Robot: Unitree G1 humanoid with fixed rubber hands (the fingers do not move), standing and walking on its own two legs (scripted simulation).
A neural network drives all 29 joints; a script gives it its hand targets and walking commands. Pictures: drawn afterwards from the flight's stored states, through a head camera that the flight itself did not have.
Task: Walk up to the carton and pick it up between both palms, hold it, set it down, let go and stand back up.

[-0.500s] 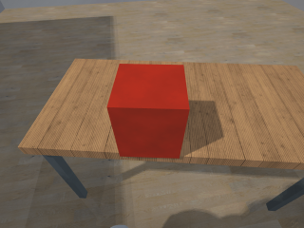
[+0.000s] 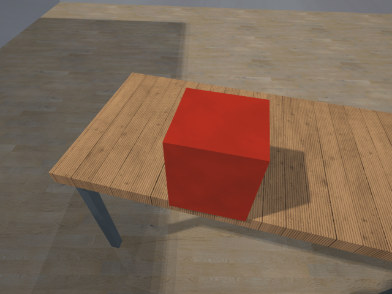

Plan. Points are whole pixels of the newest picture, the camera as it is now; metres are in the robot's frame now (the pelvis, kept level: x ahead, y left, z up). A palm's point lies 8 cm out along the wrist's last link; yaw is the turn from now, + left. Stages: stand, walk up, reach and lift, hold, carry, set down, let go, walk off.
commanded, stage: walk up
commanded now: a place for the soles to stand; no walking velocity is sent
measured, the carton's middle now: (216, 155) +0.46 -0.05 +0.01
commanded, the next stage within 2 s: reach and lift in 1.44 s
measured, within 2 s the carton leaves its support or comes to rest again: neither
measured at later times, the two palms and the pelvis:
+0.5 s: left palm out of the picture +0.02 +0.27 -0.14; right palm out of the picture +0.03 -0.22 -0.12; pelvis +0.02 +0.02 +0.00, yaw +4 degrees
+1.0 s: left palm out of the picture +0.04 +0.28 -0.14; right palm out of the picture +0.09 -0.21 -0.13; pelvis +0.04 +0.03 +0.00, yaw +6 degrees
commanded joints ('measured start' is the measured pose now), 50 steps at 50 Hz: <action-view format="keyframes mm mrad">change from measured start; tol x4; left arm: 1 -16 143 31 -53 -2 -13 7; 21 4 157 29 -3 13 -15 5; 29 93 121 12 20 20 -32 -1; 50 64 140 30 20 15 -4 5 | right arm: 1 49 -131 -30 -39 -2 -20 -10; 12 57 -163 -30 -30 5 -21 -15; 23 158 -160 -29 14 -3 -27 -6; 50 123 -180 -37 34 4 -15 -36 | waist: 1 -13 -28 -12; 14 3 9 -55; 21 -25 -1 71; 25 7 85 21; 32 3 9 -54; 38 -4 -33 -15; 50 0 47 -21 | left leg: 1 -92 68 -87 -67 99 53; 13 -198 64 -190 -108 82 71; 14 -208 43 -181 -118 -84 70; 15 -229 30 -152 -103 -130 57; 19 -169 26 -93 -86 -49 44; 24 -199 71 -284 -230 -15 89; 26 -203 101 -358 -265 62 101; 31 -138 51 -227 -143 296 67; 39 -151 35 -170 -49 257 51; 50 -155 60 -308 -124 315 64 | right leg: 1 70 -215 230 -198 -176 -11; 13 139 -178 209 -122 -190 -8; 15 154 -238 270 -214 -389 -21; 18 84 -309 269 -282 -438 -31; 21 75 -243 196 -224 -350 -2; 25 190 -118 167 -57 -151 26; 33 275 -187 177 -113 111 -5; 39 218 -216 156 -107 88 -24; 50 206 -153 153 -20 -5 1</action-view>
